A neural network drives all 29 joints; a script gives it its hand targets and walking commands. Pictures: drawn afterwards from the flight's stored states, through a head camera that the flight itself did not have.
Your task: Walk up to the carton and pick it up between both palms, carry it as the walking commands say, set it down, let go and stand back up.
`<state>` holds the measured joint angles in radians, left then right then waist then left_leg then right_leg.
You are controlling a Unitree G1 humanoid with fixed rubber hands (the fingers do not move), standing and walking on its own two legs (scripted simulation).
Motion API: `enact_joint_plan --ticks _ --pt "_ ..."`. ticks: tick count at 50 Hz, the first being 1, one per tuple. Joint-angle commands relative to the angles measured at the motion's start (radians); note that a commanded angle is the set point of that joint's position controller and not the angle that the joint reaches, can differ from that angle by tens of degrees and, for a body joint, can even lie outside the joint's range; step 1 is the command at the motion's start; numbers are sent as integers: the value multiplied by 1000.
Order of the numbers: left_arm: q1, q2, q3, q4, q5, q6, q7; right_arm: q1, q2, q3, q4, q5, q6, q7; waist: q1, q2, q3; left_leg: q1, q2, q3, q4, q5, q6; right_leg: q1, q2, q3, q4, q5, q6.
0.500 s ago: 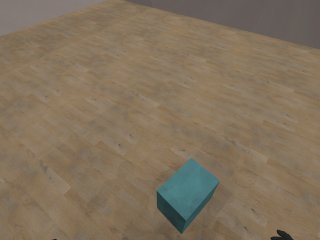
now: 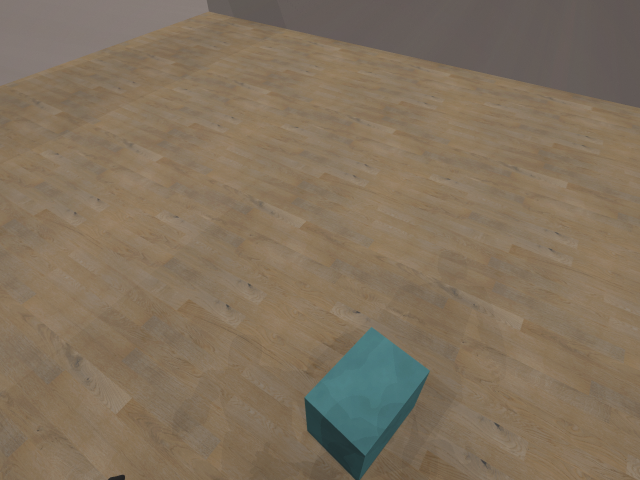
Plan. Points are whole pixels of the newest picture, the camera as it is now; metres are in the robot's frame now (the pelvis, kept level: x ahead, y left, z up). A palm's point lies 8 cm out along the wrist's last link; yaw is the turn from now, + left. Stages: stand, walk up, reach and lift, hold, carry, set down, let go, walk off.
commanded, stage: walk up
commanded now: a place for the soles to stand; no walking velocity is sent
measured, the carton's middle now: (364, 402) +0.48 -0.10 -0.65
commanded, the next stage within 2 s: none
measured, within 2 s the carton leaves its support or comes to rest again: neither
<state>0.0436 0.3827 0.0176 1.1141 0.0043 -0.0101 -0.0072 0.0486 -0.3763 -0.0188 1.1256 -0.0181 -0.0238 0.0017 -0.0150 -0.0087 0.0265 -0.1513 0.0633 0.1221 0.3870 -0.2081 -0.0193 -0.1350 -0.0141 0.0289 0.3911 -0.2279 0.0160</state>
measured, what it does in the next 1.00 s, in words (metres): steps to the left, turning right: left foot, then right foot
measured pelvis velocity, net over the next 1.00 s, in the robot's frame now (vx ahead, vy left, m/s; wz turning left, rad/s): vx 0.10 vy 0.23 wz -0.61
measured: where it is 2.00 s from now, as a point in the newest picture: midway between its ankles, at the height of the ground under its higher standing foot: outside the picture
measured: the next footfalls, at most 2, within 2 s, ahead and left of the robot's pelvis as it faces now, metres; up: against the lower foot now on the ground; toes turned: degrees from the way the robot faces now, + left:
left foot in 0.30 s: +0.13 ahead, +0.21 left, +0.00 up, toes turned -14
right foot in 0.58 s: +0.10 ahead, +0.06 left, +0.00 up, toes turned -25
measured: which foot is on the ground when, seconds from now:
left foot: up 0.00-0.28, down 0.30-0.58, up 0.60-0.78, down 0.80-1.00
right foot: down 0.00-0.30, up 0.32-0.56, down 0.58-0.82, up 0.84-1.00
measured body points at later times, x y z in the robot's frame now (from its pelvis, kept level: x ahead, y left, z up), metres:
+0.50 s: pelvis +0.04 +0.15 -0.03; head +0.07 +0.12 +0.42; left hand +0.21 +0.48 -0.11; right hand +0.07 -0.19 -0.13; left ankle +0.10 +0.22 -0.75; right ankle +0.05 +0.04 -0.71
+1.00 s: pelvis +0.10 +0.23 -0.04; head +0.12 +0.22 +0.41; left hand +0.41 +0.41 -0.13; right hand -0.04 -0.10 -0.12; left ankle +0.18 +0.32 -0.75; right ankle +0.04 +0.10 -0.70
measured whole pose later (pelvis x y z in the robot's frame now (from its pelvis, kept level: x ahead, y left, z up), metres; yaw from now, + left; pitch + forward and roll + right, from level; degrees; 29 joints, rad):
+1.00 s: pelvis +0.10 +0.23 -0.04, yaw -35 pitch -2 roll -2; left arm 0.17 0.45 0.08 0.77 0.02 -0.01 -0.01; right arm 0.26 -0.45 -0.09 0.78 -0.03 -0.04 -0.01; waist -0.04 0.01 0.10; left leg -0.38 0.12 0.09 0.85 -0.43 -0.01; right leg -0.51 0.03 0.03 1.08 -0.53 -0.01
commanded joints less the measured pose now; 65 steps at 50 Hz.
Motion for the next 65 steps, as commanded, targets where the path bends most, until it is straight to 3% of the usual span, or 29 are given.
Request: enact_joint_plan --ticks 1,3,7,12,14,15,16,17,19,22,27,28,30,32,37,40,41,42,43,46,51,54,55,56,57,58,62,64,65 --pt "375 432 118 -38 6 -46 70 -202 -271 -104 -333 -44 56 63 114 -13 23 -429 -45 -127 456 -363 25 185 -257 540 -120 -83 -206" --pt "295 426 151 -134 1 -63 95 -138 -250 -121 -387 -42 79 89 51 -76 39 -636 15 -309 648 -270 11 233 -344 588 -96 -9 -276" --pt "285 371 147 -231 13 -84 104 -64 -233 -137 -465 -44 94 104 10 -87 -46 -440 16 -276 605 -306 -9 63 -224 406 34 268 -245" --pt "340 420 167 -310 31 -83 123 -68 -243 -164 -546 -56 102 116 11 -159 -36 -354 -19 -232 546 -246 30 -171 -204 471 99 111 -256" --pt "240 401 151 -358 33 -87 132 84 -254 -182 -530 -57 91 118 -101 -155 -73 -109 -33 -184 361 -182 51 -372 -150 349 228 145 -197" --pt "241 321 119 -376 32 -79 135 223 -279 -194 -478 -72 85 112 -174 22 -108 169 -76 -173 199 -195 84 -577 -29 188 443 63 -134" --pt "278 198 87 -388 24 -76 146 282 -358 -208 -478 -83 80 102 -186 351 -64 217 126 -449 -39 -364 140 -767 134 46 706 -307 -64" --pt "309 259 102 -370 32 -69 160 157 -433 -208 -533 -67 74 94 -126 373 -52 95 331 -753 -137 -366 235 -791 89 28 837 -416 -31" --pt "344 365 119 -320 13 -72 148 64 -349 -186 -579 -56 80 90 -60 186 -31 -114 301 -673 -97 -474 303 -599 -3 3 876 -357 -30" --pt "453 344 130 -267 -13 -73 106 47 -280 -170 -575 -67 79 78 -12 220 59 -215 165 -358 4 -287 255 -417 -13 -105 644 -276 -14" --pt "416 254 122 -300 13 -74 73 56 -235 -152 -573 -24 78 65 43 157 15 -362 220 -291 130 -191 223 -50 54 -88 292 -154 -51" --pt "428 274 134 -316 21 -77 74 65 -199 -132 -571 -22 74 62 72 99 14 -453 203 -248 217 -199 185 56 29 -11 237 -171 -74" --pt "397 388 157 -368 40 -93 84 127 -163 -117 -585 -12 60 56 77 -229 -9 -662 -10 -97 604 -386 31 124 -336 628 -12 -264 -272" --pt "308 341 134 -398 16 -88 87 154 -262 -138 -520 -3 73 40 37 -20 -16 -528 16 -212 782 -363 34 -41 -331 574 33 -103 -319" --pt "196 306 104 -433 24 -65 55 244 -218 -113 -437 19 40 22 -2 -172 8 -299 -6 -116 560 -346 32 -287 -156 314 172 156 -246" --pt "124 272 88 -456 19 -27 32 328 -254 -130 -385 5 3 -2 -60 -95 -41 -55 -43 -72 279 -158 58 -419 -41 183 364 81 -149" --pt "142 214 80 -469 15 -17 32 340 -314 -138 -382 -18 -10 -13 -56 125 -23 -60 121 -379 110 -205 105 -530 58 150 600 -15 -90" --pt "148 226 83 -462 16 -13 36 250 -434 -150 -415 -7 -17 -14 -31 321 25 -180 413 -752 -48 -228 268 -587 118 96 743 -345 -27" --pt "117 302 109 -451 25 -17 42 193 -432 -157 -419 2 -20 -9 -20 196 59 -215 447 -782 -63 -185 327 -563 70 154 837 -364 -13" --pt "171 269 117 -387 13 -16 20 186 -354 -142 -416 -1 -31 -25 10 137 52 -220 306 -446 73 -85 259 -494 11 41 805 -271 -28" --pt "118 223 112 -384 11 -13 -16 218 -358 -145 -406 -14 -23 -19 -25 224 -11 -108 271 -294 126 83 236 -369 33 -61 512 -334 -23" --pt "199 234 120 -327 16 -20 -6 184 -308 -114 -405 5 -8 -14 49 194 -48 -241 192 -133 297 123 135 -92 78 -87 239 -114 -55" --pt "242 271 126 -322 28 -27 1 188 -263 -100 -409 11 -7 -14 68 57 -63 -353 170 -99 415 86 91 19 8 43 197 -18 -93" --pt "262 352 145 -335 36 -37 9 167 -202 -79 -435 24 -9 -14 79 -172 -115 -491 48 -50 593 -104 29 72 -197 437 104 -7 -203" --pt "211 361 129 -352 34 -37 10 111 -237 -86 -429 32 0 -27 74 -119 -105 -458 41 -104 648 -437 38 -40 -301 514 74 75 -324" --pt "162 333 120 -354 22 -38 8 133 -252 -83 -395 30 -4 -28 44 -53 -99 -408 48 -130 654 -432 38 -77 -280 473 97 58 -319" --pt "30 274 76 -340 4 -17 15 303 -255 -85 -270 5 -33 -31 -68 -87 -22 -93 -11 -82 249 -171 64 -365 -111 216 234 25 -162" --pt "80 232 62 -299 -12 -9 14 197 -377 -96 -283 -9 -45 -27 -12 228 13 -167 249 -513 9 -319 175 -396 37 74 440 -171 -49" --pt "109 252 71 -272 -10 -13 16 111 -364 -96 -302 -8 -45 -21 23 230 34 -229 304 -526 -1 -272 226 -331 30 29 466 -264 -42"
